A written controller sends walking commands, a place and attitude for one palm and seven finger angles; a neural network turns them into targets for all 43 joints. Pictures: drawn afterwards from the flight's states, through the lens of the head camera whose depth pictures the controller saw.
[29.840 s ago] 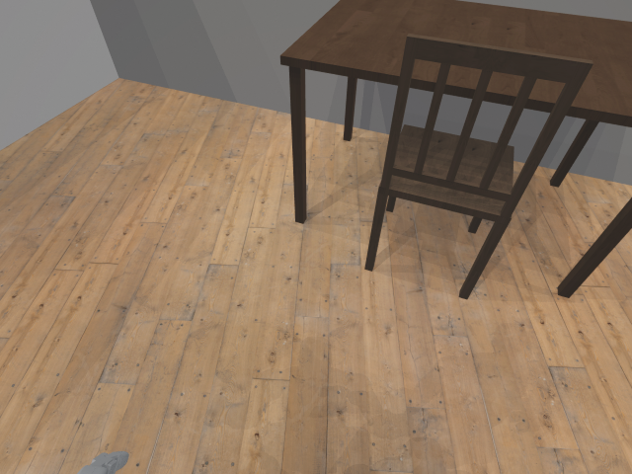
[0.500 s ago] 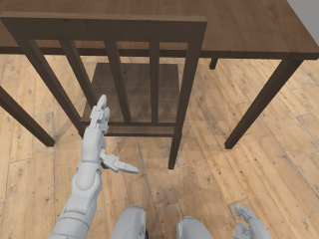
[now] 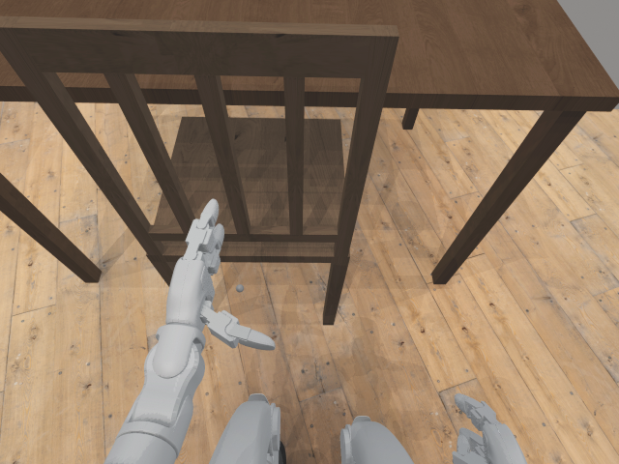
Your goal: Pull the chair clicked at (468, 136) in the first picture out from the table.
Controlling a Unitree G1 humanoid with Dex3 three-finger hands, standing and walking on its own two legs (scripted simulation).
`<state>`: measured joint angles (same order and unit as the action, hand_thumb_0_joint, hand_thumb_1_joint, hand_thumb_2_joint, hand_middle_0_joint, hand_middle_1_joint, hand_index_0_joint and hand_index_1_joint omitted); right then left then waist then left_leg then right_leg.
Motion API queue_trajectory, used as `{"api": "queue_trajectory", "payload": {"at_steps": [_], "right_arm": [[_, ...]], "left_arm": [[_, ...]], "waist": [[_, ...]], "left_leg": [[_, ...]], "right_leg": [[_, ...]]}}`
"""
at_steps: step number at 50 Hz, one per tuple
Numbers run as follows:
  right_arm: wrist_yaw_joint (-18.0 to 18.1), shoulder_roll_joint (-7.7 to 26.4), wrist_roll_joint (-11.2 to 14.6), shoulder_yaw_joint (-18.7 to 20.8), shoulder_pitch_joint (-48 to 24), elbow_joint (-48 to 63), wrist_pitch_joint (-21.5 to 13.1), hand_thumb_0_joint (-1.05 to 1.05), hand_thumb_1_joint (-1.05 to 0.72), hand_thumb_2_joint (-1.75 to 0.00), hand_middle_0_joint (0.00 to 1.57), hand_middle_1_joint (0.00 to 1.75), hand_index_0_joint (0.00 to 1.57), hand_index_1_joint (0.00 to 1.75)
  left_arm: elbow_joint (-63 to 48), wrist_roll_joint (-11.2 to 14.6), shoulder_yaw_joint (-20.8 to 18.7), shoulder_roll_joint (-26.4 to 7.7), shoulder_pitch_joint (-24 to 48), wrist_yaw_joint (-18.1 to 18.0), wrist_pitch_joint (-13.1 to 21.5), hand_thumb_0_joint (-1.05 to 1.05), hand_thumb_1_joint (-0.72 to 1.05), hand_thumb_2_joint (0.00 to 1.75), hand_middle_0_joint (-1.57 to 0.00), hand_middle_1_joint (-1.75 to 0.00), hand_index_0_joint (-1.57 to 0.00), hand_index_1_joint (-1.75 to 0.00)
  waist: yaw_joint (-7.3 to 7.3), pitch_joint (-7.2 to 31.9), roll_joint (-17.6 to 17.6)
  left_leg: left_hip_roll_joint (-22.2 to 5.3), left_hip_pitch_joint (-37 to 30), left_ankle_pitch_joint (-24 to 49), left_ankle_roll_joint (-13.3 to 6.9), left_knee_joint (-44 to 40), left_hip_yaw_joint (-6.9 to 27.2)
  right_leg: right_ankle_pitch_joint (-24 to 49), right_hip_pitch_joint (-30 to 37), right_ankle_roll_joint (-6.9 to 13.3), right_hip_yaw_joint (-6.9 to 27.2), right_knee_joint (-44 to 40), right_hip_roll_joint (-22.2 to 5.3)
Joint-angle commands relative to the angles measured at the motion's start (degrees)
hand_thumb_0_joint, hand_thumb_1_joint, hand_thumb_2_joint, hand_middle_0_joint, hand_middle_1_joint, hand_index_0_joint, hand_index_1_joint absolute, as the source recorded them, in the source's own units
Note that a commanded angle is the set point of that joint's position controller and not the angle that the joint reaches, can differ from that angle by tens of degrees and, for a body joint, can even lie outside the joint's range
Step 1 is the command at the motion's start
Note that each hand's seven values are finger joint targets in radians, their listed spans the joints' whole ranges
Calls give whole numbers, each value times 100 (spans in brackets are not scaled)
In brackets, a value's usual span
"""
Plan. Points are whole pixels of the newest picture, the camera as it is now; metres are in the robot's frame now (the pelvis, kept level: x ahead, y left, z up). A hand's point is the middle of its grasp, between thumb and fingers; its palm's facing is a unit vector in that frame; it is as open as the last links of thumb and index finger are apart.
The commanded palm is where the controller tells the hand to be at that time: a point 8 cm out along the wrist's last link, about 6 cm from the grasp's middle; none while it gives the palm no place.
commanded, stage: aim the fingers beside a spindle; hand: left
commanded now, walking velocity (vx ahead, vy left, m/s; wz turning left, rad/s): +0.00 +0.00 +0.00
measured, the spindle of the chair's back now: (229, 170) +0.51 +0.13 +0.04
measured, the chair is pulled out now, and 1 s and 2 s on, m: -0.02 -0.02 -0.02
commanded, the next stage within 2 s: push the fingers through the gap in 1.24 s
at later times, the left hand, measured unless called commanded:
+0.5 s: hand (226, 262) +0.36 +0.12 +0.03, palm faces +0.00 -1.00 -0.06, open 16.9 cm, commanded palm +0.33 +0.17 +0.02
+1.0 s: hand (226, 281) +0.34 +0.12 +0.02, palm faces -0.05 -1.00 +0.00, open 16.9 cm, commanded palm +0.33 +0.17 +0.03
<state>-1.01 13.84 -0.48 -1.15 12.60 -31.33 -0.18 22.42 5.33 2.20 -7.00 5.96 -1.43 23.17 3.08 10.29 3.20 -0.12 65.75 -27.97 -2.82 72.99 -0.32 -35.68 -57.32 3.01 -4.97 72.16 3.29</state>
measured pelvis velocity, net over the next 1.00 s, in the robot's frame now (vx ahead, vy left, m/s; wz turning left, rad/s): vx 0.00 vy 0.01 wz -0.01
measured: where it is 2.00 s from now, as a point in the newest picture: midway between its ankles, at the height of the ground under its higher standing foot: outside the picture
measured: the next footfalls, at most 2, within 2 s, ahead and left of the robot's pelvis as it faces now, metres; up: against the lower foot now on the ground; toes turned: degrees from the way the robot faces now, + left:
none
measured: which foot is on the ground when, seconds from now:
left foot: down 0.00-1.00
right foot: down 0.00-1.00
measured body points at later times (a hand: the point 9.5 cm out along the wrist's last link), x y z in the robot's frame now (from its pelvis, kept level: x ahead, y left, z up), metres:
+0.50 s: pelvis +0.00 +0.00 +0.00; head +0.09 +0.01 +0.44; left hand +0.35 +0.17 +0.04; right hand +0.15 -0.24 -0.11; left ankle +0.06 +0.09 -0.62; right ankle -0.01 -0.10 -0.62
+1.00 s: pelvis +0.00 +0.01 +0.00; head +0.10 +0.02 +0.44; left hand +0.34 +0.17 +0.02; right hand +0.15 -0.23 -0.10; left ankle +0.06 +0.09 -0.62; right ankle -0.01 -0.10 -0.62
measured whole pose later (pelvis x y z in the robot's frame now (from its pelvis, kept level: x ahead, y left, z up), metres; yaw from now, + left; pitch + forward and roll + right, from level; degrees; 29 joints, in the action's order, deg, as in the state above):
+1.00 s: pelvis +0.00 +0.01 +0.00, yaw +0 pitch +21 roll -4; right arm -0.9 13.5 -0.5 -1.1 12.0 -31.2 -0.4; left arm 21.3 6.3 0.3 -7.9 6.4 -0.2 22.3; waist 3.2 10.1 2.9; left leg -0.1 66.0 -28.4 -3.4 73.3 -0.5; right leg -35.7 -57.4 2.4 -4.7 71.8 3.3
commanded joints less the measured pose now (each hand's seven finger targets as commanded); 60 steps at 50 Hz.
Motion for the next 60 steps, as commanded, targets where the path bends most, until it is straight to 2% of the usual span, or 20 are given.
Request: {"api": "queue_trajectory", "payload": {"at_steps": [1, 5, 7, 11, 15, 19, 23, 27, 30, 31, 34, 36, 40, 45, 47, 48, 52, 56, 58, 60], "right_arm": [[19, 689, -53, 294, 23, 638, -299, 0, -90, -90, 20, 30, 20, 30], [-14, 730, -15, 249, 0, 514, -213, 0, -90, -90, 20, 30, 20, 30], [-12, 781, 58, 237, -39, 560, -192, 0, -90, -90, 20, 30, 20, 30], [28, 795, 84, 298, -15, 697, -233, 0, -90, -90, 20, 30, 20, 30], [73, 751, -11, 320, 56, 666, -355, 0, -90, -90, 20, 30, 20, 30], [51, 725, -65, 280, 68, 474, -338, 0, -90, -90, 20, 30, 20, 30], [-5, 776, -6, 253, 49, 481, -206, 0, -90, -90, 20, 30, 20, 30], [-9, 802, 60, 280, 12, 712, -147, 0, -90, -90, 20, 30, 20, 30], [24, 761, 39, 316, 44, 810, -231, 0, -90, -90, 20, 30, 20, 30], [33, 737, 21, 319, 83, 774, -270, 0, -90, -90, 20, 30, 20, 30], [54, 724, -16, 314, 127, 584, -348, 0, -90, -90, 20, 30, 20, 30], [36, 721, -28, 283, 112, 459, -340, 0, -90, -90, 20, 30, 20, 30], [15, 808, 33, 258, -4, 415, -257, 0, -90, -90, 20, 30, 20, 30], [33, 817, 17, 339, 2, 705, -274, 0, -90, -90, 20, 30, 20, 30], [35, 779, -7, 337, 41, 757, -297, 0, -90, -90, 20, 30, 20, 30], [41, 799, -19, 325, 73, 745, -295, 0, -90, -90, 20, 30, 20, 30], [-6, 706, -31, 272, 63, 575, -262, 0, -90, -90, 20, 30, 20, 30], [-28, 776, 47, 252, 2, 543, -208, 0, -90, -90, 20, 30, 20, 30], [-9, 818, 91, 268, -41, 606, -207, 0, -90, -90, 20, 30, 20, 30], [2, 816, 71, 305, -28, 684, -229, 0, -90, -90, 20, 30, 20, 30]], "left_arm": [[-1956, -6, -541, -751, 1304, -336, 758, 0, -50, 30, -6, -8, -6, -8], [-561, -89, -288, -397, 1067, -166, 479, 0, -50, 30, -6, -8, -6, -8], [-211, -51, -94, -206, 1055, 74, 344, 0, -50, 30, -6, -8, -6, -8], [-903, 140, -77, -309, 1397, 324, 353, 0, -50, 30, -6, -8, -6, -8], [-2190, 137, -368, -713, 1873, -44, 692, 0, -50, 30, -6, -8, -6, -8], [-1428, -108, -498, -705, 1726, -391, 713, 0, -50, 30, -6, -8, -6, -8], [-9, -139, -407, -424, 1192, -145, 309, 0, -50, 30, -6, -8, -6, -8], [-502, 130, -371, -425, 1141, 260, 182, 0, -50, 30, -6, -8, -6, -8], [-1857, 269, -499, -713, 1337, 254, 480, 0, -50, 30, -6, -8, -6, -8], [-2131, 289, -515, -748, 1401, 180, 585, 0, -50, 30, -6, -8, -6, -8], [-2169, 168, -493, -764, 1352, -47, 760, 0, -50, 30, -6, -8, -6, -8], [-1508, 61, -334, -562, 1298, -83, 724, 0, -50, 30, -6, -8, -6, -8], [-203, -64, -151, -307, 1418, 129, 449, 0, -50, 30, -6, -8, -6, -8], [-1432, 159, -356, -564, 1593, 223, 426, 0, -50, 30, -6, -8, -6, -8], [-2035, 215, -659, -855, 1379, 63, 521, 0, -50, 30, -6, -8, -6, -8], [-2119, 194, -812, -1037, 1253, -34, 553, 0, -50, 30, -6, -8, -6, -8], [-1488, 24, -395, -538, 1097, -180, 535, 0, -50, 30, -6, -8, -6, -8], [-383, -56, 109, -13, 1127, 109, 327, 0, -50, 30, -6, -8, -6, -8], [-349, -19, 122, -32, 1176, 252, 293, 0, -50, 30, -6, -8, -6, -8], [-897, 53, 133, -73, 1484, 273, 345, 0, -50, 30, -6, -8, -6, -8]], "waist": [[-12, 2384, 59], [233, 1319, -673], [227, 1139, -729], [85, 1895, -159], [22, 2616, 389], [157, 1989, -111], [171, 1411, -602], [3, 2016, -362], [-114, 2711, 226], [-83, 2775, 160], [85, 2335, -11], [247, 1704, -294], [297, 1052, -487], [-49, 2573, 385], [-170, 2928, 360], [-160, 2930, 256], [123, 1873, -188], [300, 1082, -623], [215, 1193, -412], [137, 1789, 0]], "left_leg": [[-25, -2765, 1905, 120, -765, 528], [-11, -1778, 979, 49, -710, 447], [16, -1542, 678, 38, -730, 423], [18, -2103, 1056, 61, -754, 427], [-41, -3074, 1763, 124, -782, 596], [-60, -2534, 1578, 108, -709, 621], [27, -1726, 957, 48, -716, 439], [50, -1935, 1287, 59, -755, 348], [8, -2800, 2013, 112, -816, 430], [-2, -2947, 2153, 112, -822, 467], [-58, -2848, 2061, 103, -763, 546], [-59, -2378, 1611, 73, -718, 558], [2, -1657, 624, 52, -688, 503], [-20, -2921, 1575, 146, -828, 581], [-27, -3255, 2133, 182, -868, 597], [-60, -3260, 2283, 195, -876, 646], [-67, -2594, 1755, 125, -828, 612], [-48, -1941, 769, 66, -864, 633], [-28, -2026, 689, 64, -902, 616], [-35, -2497, 890, 106, -929, 680]], "right_leg": [[2085, 358, -71, 434, -1107, -86], [1477, 106, -139, 466, -1307, -76], [1173, 111, -130, 542, -1417, -101], [1472, 279, -85, 555, -1349, -132], [1792, 159, -51, 431, -1180, -108], [1691, -62, -87, 360, -1080, -65], [1401, 114, -108, 452, -1289, -73], [1906, 584, -121, 580, -1305, -125], [2405, 732, -65, 511, -1190, -113], [2495, 755, -76, 495, -1197, -108], [2254, 378, -95, 429, -1174, -76], [1891, 114, -108, 388, -1207, -61], [981, -229, -98, 438, -1332, -86], [1668, 111, -25, 393, -1163, -105], [2122, 432, -17, 382, -1127, -83], [2207, 434, -25, 351, -1070, -54], [1901, 157, -83, 322, -1171, -45], [1086, -197, -97, 308, -1339, -59], [974, -193, -63, 348, -1360, -77], [1072, -197, -42, 322, -1274, -107]]}}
